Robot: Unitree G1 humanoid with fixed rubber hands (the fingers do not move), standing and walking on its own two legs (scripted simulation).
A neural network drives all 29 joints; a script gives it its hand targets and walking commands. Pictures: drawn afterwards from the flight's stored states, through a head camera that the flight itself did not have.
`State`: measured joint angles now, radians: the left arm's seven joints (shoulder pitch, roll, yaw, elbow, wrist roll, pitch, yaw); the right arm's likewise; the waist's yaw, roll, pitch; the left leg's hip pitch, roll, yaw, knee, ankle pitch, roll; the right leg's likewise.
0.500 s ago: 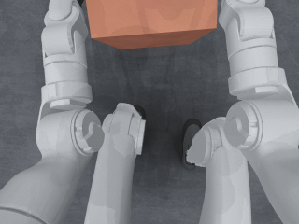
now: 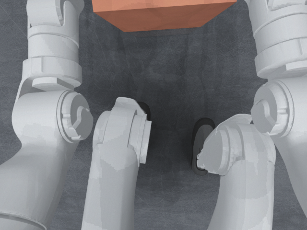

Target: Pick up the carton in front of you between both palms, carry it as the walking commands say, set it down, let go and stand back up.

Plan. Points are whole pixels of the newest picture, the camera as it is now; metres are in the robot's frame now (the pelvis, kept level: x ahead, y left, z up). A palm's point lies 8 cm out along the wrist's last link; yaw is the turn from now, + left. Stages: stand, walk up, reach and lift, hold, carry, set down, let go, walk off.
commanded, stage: set down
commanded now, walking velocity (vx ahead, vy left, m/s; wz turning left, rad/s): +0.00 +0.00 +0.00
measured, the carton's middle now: out of the picture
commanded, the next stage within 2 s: none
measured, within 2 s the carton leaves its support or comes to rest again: rests again in 0.10 s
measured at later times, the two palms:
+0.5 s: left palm out of the picture +0.52 +0.25 -0.18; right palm out of the picture +0.58 -0.05 -0.18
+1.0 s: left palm out of the picture +0.51 +0.28 -0.20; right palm out of the picture +0.59 -0.08 -0.19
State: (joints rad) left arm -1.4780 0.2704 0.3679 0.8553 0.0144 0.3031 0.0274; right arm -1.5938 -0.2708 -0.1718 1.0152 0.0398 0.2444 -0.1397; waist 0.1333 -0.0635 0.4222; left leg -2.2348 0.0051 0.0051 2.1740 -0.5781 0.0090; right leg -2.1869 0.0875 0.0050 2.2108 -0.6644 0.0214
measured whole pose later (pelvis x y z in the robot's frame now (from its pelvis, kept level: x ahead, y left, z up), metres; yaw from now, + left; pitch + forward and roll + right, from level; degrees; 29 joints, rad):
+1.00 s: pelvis +0.00 +0.00 -0.01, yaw +0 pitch +33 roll +0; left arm -1.52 0.37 0.35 1.13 -0.05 0.09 0.03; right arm -1.65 -0.39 -0.05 1.16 0.14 0.14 -0.10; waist 0.15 -0.03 0.52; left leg -2.21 0.02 0.01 2.23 -0.60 0.01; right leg -2.17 0.10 0.01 2.27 -0.68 0.03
